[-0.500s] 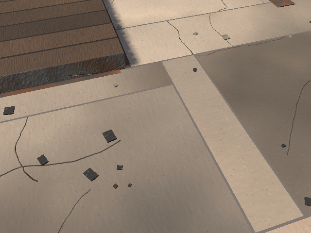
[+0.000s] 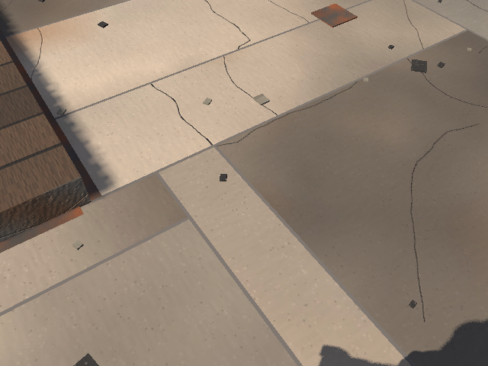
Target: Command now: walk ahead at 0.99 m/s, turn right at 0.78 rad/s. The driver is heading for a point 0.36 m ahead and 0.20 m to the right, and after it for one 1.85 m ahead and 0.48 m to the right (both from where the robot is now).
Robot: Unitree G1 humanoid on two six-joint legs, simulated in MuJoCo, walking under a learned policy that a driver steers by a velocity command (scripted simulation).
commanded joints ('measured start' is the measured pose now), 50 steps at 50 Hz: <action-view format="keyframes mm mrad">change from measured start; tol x32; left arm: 1 -110 4 -17 -93 2 -13 -15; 8 520 206 84 85 -13 -4 32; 50 -61 134 -27 -191 42 -57 18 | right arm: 1 -57 -94 1 -70 5 -23 -21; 24 -587 -65 65 -482 -15 51 9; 30 109 -300 -37 -318 -23 46 -56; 50 64 -265 -18 -115 5 17 -20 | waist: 1 46 72 163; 8 377 73 -158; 29 -145 -65 -230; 31 -26 484 -437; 34 -28 -10 -84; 50 105 168 -67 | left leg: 1 -214 223 30 -138 764 -49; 7 -118 318 -15 652 1465 -28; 9 -662 33 -88 1419 -127 -8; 10 -943 14 -292 1536 -174 -38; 24 -594 120 -231 355 494 -32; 29 -104 81 -262 296 224 47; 32 201 452 -1150 32 -394 215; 44 -358 199 -321 -246 429 121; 50 -18 269 -232 134 1308 79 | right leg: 1 140 51 -112 -220 97 -26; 7 772 222 -117 -352 -121 -140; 11 1117 -138 869 -789 -493 -395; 18 421 100 460 -905 -156 -234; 28 882 47 343 -485 750 -45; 31 238 306 198 413 -461 31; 41 13 54 118 -13 -194 49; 50 509 204 -78 -466 -132 -39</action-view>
